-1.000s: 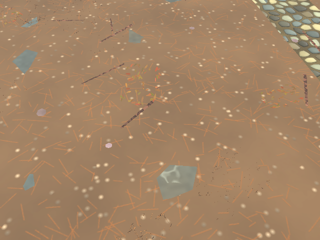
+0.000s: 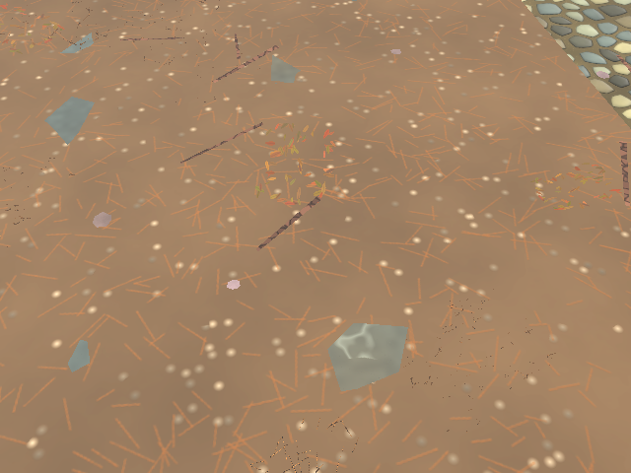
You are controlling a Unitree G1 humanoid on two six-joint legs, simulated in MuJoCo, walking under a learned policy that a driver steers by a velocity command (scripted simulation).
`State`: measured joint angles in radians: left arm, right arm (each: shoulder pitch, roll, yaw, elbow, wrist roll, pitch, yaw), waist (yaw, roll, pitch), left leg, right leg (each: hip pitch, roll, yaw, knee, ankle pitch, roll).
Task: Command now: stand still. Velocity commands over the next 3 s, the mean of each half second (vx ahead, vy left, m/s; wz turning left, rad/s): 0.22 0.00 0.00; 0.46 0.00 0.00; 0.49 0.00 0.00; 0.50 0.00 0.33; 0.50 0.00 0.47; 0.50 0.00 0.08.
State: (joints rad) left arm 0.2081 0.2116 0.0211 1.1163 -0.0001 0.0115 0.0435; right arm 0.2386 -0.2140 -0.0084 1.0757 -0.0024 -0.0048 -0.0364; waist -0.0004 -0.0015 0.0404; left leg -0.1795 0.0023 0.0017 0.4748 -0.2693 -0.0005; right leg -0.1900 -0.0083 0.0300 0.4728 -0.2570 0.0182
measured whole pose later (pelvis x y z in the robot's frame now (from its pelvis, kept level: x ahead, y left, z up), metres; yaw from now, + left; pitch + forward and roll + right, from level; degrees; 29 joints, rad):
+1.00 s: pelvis +0.37 +0.03 +0.01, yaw +0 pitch +0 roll +2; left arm 0.20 0.26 0.06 0.94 -0.02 -0.09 0.02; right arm 0.27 -0.24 -0.05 1.00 0.00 -0.11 0.04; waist -0.03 -0.04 0.02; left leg -0.18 -0.08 0.08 0.31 -0.14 0.09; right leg -0.59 -0.12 0.04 1.12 -0.25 -0.04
